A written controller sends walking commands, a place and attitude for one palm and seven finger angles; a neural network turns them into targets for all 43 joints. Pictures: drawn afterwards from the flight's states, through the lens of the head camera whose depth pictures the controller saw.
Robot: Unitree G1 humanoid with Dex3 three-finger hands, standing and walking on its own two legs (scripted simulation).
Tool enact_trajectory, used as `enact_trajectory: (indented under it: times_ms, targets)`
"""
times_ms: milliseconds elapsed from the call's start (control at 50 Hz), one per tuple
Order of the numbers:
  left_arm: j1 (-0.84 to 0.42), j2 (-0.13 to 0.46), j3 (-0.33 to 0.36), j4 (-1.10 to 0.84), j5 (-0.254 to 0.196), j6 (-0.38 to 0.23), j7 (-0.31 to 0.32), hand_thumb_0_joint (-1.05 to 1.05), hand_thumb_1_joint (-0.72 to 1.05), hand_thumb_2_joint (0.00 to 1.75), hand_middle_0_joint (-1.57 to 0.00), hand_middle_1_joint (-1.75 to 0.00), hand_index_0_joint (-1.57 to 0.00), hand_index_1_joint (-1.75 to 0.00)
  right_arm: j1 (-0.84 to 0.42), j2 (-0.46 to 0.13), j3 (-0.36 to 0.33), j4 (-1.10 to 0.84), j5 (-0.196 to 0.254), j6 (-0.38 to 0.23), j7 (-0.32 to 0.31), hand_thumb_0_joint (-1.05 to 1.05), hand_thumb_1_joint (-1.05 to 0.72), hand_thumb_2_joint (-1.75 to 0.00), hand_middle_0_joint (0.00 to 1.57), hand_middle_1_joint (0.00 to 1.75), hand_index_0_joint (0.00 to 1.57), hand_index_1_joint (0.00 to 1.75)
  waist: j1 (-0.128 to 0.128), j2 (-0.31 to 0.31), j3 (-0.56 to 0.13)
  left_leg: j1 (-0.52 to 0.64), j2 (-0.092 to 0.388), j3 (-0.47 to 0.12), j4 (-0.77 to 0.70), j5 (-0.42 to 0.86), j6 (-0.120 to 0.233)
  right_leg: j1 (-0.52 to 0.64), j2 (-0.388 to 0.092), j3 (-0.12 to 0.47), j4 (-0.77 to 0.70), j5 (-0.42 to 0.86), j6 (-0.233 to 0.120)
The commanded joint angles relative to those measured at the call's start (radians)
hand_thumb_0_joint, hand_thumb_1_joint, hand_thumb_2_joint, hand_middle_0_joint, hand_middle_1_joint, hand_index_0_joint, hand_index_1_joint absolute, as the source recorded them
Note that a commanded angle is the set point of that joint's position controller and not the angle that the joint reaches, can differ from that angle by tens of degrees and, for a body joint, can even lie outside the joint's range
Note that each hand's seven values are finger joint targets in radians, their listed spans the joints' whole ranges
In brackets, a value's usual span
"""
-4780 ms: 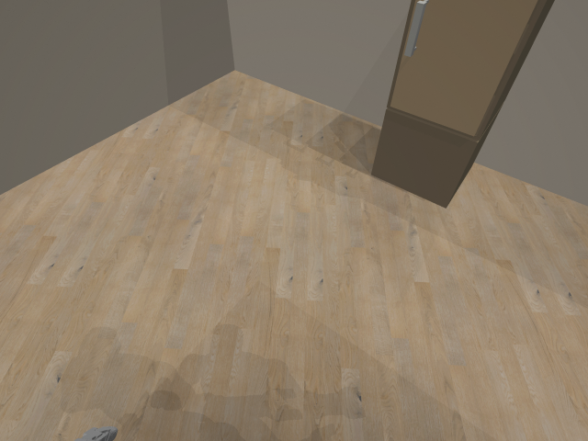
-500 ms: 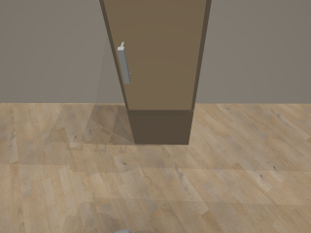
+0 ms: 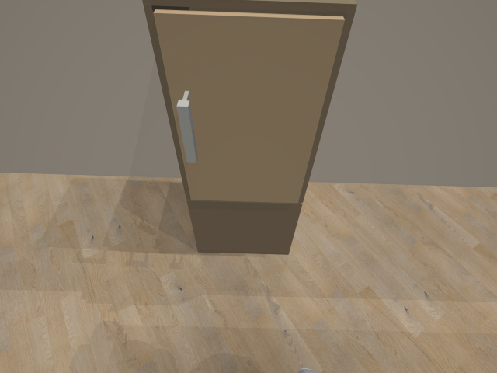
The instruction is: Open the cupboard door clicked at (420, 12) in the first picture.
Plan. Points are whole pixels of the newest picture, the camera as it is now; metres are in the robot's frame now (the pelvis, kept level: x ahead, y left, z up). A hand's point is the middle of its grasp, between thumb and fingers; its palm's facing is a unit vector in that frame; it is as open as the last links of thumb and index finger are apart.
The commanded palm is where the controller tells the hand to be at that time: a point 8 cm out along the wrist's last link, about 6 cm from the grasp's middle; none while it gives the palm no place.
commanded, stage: take the last steps up to it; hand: left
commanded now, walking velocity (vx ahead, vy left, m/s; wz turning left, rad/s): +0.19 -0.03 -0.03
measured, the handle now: (189, 128) +0.65 +0.19 -0.01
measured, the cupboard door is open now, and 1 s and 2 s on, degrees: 0 0 0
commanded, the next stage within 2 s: come to a stop and stand still in 0.10 s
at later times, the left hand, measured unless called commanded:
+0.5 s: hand (172, 369) +0.16 +0.15 -0.19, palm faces +0.08 -0.98 -0.19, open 7.3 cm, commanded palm none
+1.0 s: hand (190, 368) +0.16 +0.12 -0.19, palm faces +0.01 -0.96 -0.26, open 7.3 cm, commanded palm none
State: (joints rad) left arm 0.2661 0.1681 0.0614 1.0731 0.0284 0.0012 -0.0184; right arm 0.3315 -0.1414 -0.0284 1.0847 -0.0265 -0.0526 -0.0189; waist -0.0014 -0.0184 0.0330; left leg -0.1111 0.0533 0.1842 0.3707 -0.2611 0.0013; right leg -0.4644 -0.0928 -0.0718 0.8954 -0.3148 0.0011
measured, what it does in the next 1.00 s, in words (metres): walks ahead: right foot, then left foot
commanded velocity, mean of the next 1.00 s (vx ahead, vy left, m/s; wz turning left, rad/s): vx -0.09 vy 0.00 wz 0.00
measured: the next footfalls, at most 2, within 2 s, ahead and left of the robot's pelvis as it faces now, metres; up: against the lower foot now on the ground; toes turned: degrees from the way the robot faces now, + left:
right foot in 0.14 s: +0.16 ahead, -0.14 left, +0.00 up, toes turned -8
left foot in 0.44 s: +0.18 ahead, +0.06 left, +0.00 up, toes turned +0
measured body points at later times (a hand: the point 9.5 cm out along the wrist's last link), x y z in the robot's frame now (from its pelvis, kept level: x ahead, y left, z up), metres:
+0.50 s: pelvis +0.13 -0.02 -0.02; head +0.17 -0.01 +0.43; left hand +0.16 +0.21 -0.18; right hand +0.21 -0.27 -0.16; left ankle +0.17 +0.08 -0.74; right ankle +0.11 -0.14 -0.74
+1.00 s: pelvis +0.09 -0.07 -0.04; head +0.07 -0.09 +0.41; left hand +0.16 +0.17 -0.17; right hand +0.13 -0.31 -0.19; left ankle +0.17 +0.07 -0.74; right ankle +0.09 -0.20 -0.74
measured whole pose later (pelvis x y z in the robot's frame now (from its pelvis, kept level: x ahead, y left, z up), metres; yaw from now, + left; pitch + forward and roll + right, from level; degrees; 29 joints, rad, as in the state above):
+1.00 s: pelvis +0.09 -0.07 -0.04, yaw +0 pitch -4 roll +0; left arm 0.25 0.17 0.01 0.92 0.02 0.04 0.03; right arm 0.29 -0.21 -0.05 0.91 -0.03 0.03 0.00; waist -0.03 0.05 0.02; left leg -0.42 0.04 0.00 0.73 -0.25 -0.03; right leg -0.31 -0.02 0.02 0.80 -0.45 0.00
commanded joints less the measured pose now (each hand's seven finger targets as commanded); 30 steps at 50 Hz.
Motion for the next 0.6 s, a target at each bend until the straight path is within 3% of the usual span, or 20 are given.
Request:
enact_trajectory:
  times_ms: [0, 40, 60, 80, 100, 120, 140, 180, 200, 240, 300, 360, 400, 420, 440, 460, 480, 500, 540, 580]
  targets:
    - [-0.051, 0.015, 0.001, -0.070, -0.004, -0.023, -0.003, 0.00, 0.90, 0.90, -0.20, -0.30, -0.20, -0.30, 0.057, -0.148, -0.043, -0.008, -0.003, -0.005, -0.004, 0.00, -0.90, -0.90, 0.20, 0.30, 0.20, 0.30, -0.025, 0.162, 0.056, -0.037, 0.244, -0.136, -0.134, 0.181, 0.136, 0.037, 0.005, -0.041, -0.198, 0.022, 0.006]
    - [-0.018, 0.020, 0.004, -0.056, -0.001, -0.030, -0.004, 0.00, 0.90, 0.90, -0.20, -0.30, -0.20, -0.30, 0.043, -0.152, -0.046, 0.000, -0.003, 0.003, -0.003, 0.00, -0.90, -0.90, 0.20, 0.30, 0.20, 0.30, -0.002, 0.149, 0.045, -0.064, 0.227, -0.120, -0.066, 0.149, 0.113, 0.139, 0.036, -0.076, -0.290, 0.085, 0.001]
    - [0.041, 0.034, 0.009, -0.036, -0.001, -0.034, -0.001, 0.00, 0.90, 0.90, -0.20, -0.30, -0.20, -0.30, 0.034, -0.146, -0.045, 0.000, -0.001, 0.006, -0.002, 0.00, -0.90, -0.90, 0.20, 0.30, 0.20, 0.30, 0.028, 0.125, 0.020, -0.093, 0.205, -0.100, 0.002, 0.119, 0.090, 0.241, 0.052, -0.089, -0.361, 0.137, -0.005]
    - [0.130, 0.080, 0.020, -0.007, 0.003, -0.045, 0.004, 0.00, 0.90, 0.90, -0.20, -0.30, -0.20, -0.30, 0.038, -0.127, -0.041, 0.005, 0.005, 0.005, 0.002, 0.00, -0.90, -0.90, 0.20, 0.30, 0.20, 0.30, 0.071, 0.027, -0.024, -0.151, 0.153, -0.056, 0.153, 0.100, 0.057, 0.392, 0.029, -0.045, -0.426, 0.148, -0.020]
    - [0.221, 0.175, 0.036, 0.021, 0.008, -0.058, 0.017, 0.00, 0.90, 0.90, -0.20, -0.30, -0.20, -0.30, 0.056, -0.073, -0.029, -0.008, 0.014, 0.001, 0.012, 0.00, -0.90, -0.90, 0.20, 0.30, 0.20, 0.30, 0.104, -0.202, -0.084, -0.334, 0.063, 0.021, 0.405, -0.081, 0.012, 0.560, -0.174, 0.210, -0.502, 0.152, -0.086]
    - [0.289, 0.242, 0.044, 0.026, -0.005, -0.057, 0.024, 0.00, 0.90, 0.90, -0.20, -0.30, -0.20, -0.30, 0.033, -0.056, -0.022, -0.048, 0.017, 0.007, 0.012, 0.00, -0.90, -0.90, 0.20, 0.30, 0.20, 0.30, 0.113, -0.300, -0.107, -0.449, -0.003, -0.031, 0.640, -0.380, 0.001, 0.582, -0.332, 0.448, -0.625, 0.173, -0.173]
    - [0.249, 0.226, 0.041, 0.027, -0.010, -0.059, 0.031, 0.00, 0.90, 0.90, -0.20, -0.30, -0.20, -0.30, -0.016, -0.072, -0.025, -0.052, 0.014, 0.014, 0.009, 0.00, -0.90, -0.90, 0.20, 0.30, 0.20, 0.30, 0.114, -0.286, -0.090, -0.486, 0.024, -0.124, 0.755, -0.345, 0.009, 0.519, -0.329, 0.468, -0.658, 0.174, -0.201]
    - [0.108, 0.141, 0.019, -0.005, -0.010, -0.055, 0.040, 0.00, 0.90, 0.90, -0.20, -0.30, -0.20, -0.30, -0.050, -0.075, -0.032, -0.045, 0.009, 0.018, 0.010, 0.00, -0.90, -0.90, 0.20, 0.30, 0.20, 0.30, 0.055, -0.140, 0.001, -0.486, 0.076, -0.163, 0.806, -0.198, 0.004, 0.369, -0.280, 0.332, -0.657, 0.152, -0.198]
    - [0.043, 0.109, 0.011, -0.027, -0.007, -0.054, 0.048, 0.00, 0.90, 0.90, -0.20, -0.30, -0.20, -0.30, -0.017, -0.057, -0.026, -0.026, 0.008, 0.024, 0.010, 0.00, -0.90, -0.90, 0.20, 0.30, 0.20, 0.30, 0.018, -0.054, 0.000, -0.420, 0.086, -0.162, 0.744, -0.157, -0.006, 0.301, -0.256, 0.228, -0.651, 0.267, -0.181]
    - [-0.022, 0.077, -0.006, -0.043, 0.000, -0.055, 0.051, 0.00, 0.90, 0.90, -0.20, -0.30, -0.20, -0.30, 0.043, -0.012, -0.008, 0.005, 0.013, 0.042, 0.002, 0.00, -0.90, -0.90, 0.20, 0.30, 0.20, 0.30, -0.026, -0.059, -0.019, -0.280, 0.069, -0.144, 0.557, -0.131, -0.031, 0.215, -0.204, 0.085, -0.609, 0.543, -0.151]
    - [-0.011, 0.117, -0.004, -0.036, -0.002, -0.035, 0.060, 0.00, 0.90, 0.90, -0.20, -0.30, -0.20, -0.30, 0.008, -0.009, -0.003, -0.003, 0.026, 0.058, -0.002, 0.00, -0.90, -0.90, 0.20, 0.30, 0.20, 0.30, -0.002, -0.091, -0.036, -0.232, 0.021, -0.107, 0.366, -0.096, -0.041, 0.272, -0.182, 0.059, -0.531, 0.734, -0.158]
    - [-0.003, 0.149, 0.016, -0.044, -0.010, -0.008, 0.066, 0.00, 0.90, 0.90, -0.20, -0.30, -0.20, -0.30, -0.029, -0.058, -0.019, -0.033, 0.018, 0.072, -0.005, 0.00, -0.90, -0.90, 0.20, 0.30, 0.20, 0.30, 0.005, -0.135, -0.035, -0.203, 0.005, -0.088, 0.244, 0.011, -0.043, 0.304, -0.182, 0.065, -0.463, 0.728, -0.142]
    - [-0.016, 0.151, 0.020, -0.058, -0.011, 0.007, 0.066, 0.00, 0.90, 0.90, -0.20, -0.30, -0.20, -0.30, -0.027, -0.092, -0.034, -0.046, 0.015, 0.074, -0.004, 0.00, -0.90, -0.90, 0.20, 0.30, 0.20, 0.30, -0.010, -0.086, -0.033, -0.092, 0.030, -0.100, 0.132, 0.250, -0.030, 0.222, -0.161, 0.050, -0.390, 0.620, -0.099]
    - [-0.006, 0.133, 0.018, -0.074, -0.015, 0.014, 0.066, 0.00, 0.90, 0.90, -0.20, -0.30, -0.20, -0.30, -0.021, -0.136, -0.040, -0.059, 0.010, 0.069, -0.005, 0.00, -0.90, -0.90, 0.20, 0.30, 0.20, 0.30, -0.012, 0.041, -0.060, -0.003, 0.131, -0.189, 0.114, 0.592, 0.014, 0.154, -0.091, 0.003, -0.320, 0.449, -0.042]
    - [0.018, 0.097, 0.011, -0.087, -0.017, 0.021, 0.070, 0.00, 0.90, 0.90, -0.20, -0.30, -0.20, -0.30, -0.015, -0.191, -0.050, -0.073, 0.006, 0.069, -0.007, 0.00, -0.90, -0.90, 0.20, 0.30, 0.20, 0.30, -0.013, 0.188, -0.076, 0.029, 0.257, -0.289, 0.076, 0.837, 0.090, 0.111, 0.001, -0.048, -0.218, 0.154, 0.009]
    - [0.009, 0.088, 0.005, -0.095, -0.021, 0.026, 0.071, 0.00, 0.90, 0.90, -0.20, -0.30, -0.20, -0.30, -0.016, -0.213, -0.052, -0.076, 0.009, 0.068, -0.014, 0.00, -0.90, -0.90, 0.20, 0.30, 0.20, 0.30, -0.027, 0.332, -0.099, 0.011, 0.343, -0.392, -0.006, 0.995, 0.179, 0.087, 0.073, -0.034, 0.011, -0.280, 0.032]
    - [-0.010, 0.102, 0.010, -0.095, -0.019, 0.035, 0.073, 0.00, 0.90, 0.90, -0.20, -0.30, -0.20, -0.30, -0.035, -0.222, -0.052, -0.085, 0.006, 0.069, -0.026, 0.00, -0.90, -0.90, 0.20, 0.30, 0.20, 0.30, -0.034, 0.277, -0.114, -0.028, 0.354, -0.396, 0.001, 0.939, 0.220, 0.080, 0.074, 0.067, 0.174, -0.349, 0.023]
    - [-0.013, 0.098, 0.015, -0.094, -0.017, 0.032, 0.071, 0.00, 0.90, 0.90, -0.20, -0.30, -0.20, -0.30, -0.080, -0.210, -0.052, -0.101, 0.004, 0.067, -0.029, 0.00, -0.90, -0.90, 0.20, 0.30, 0.20, 0.30, -0.017, 0.211, -0.095, -0.013, 0.342, -0.369, 0.032, 0.931, 0.236, 0.023, 0.069, 0.096, 0.253, -0.325, 0.018]
    - [-0.001, 0.099, 0.023, -0.093, -0.017, 0.031, 0.065, 0.00, 0.90, 0.90, -0.20, -0.30, -0.20, -0.30, -0.144, -0.202, -0.054, -0.134, 0.001, 0.068, -0.029, 0.00, -0.90, -0.90, 0.20, 0.30, 0.20, 0.30, -0.001, 0.143, -0.122, 0.035, 0.291, -0.286, 0.057, 0.860, 0.209, -0.034, 0.076, 0.113, 0.323, -0.237, 0.034]
    - [-0.001, 0.096, 0.024, -0.104, -0.018, 0.037, 0.058, 0.00, 0.90, 0.90, -0.20, -0.30, -0.20, -0.30, -0.161, -0.197, -0.056, -0.147, 0.002, 0.066, -0.029, 0.00, -0.90, -0.90, 0.20, 0.30, 0.20, 0.30, -0.003, 0.144, -0.139, 0.049, 0.267, -0.255, 0.050, 0.786, 0.191, -0.029, 0.073, 0.108, 0.274, -0.205, 0.046]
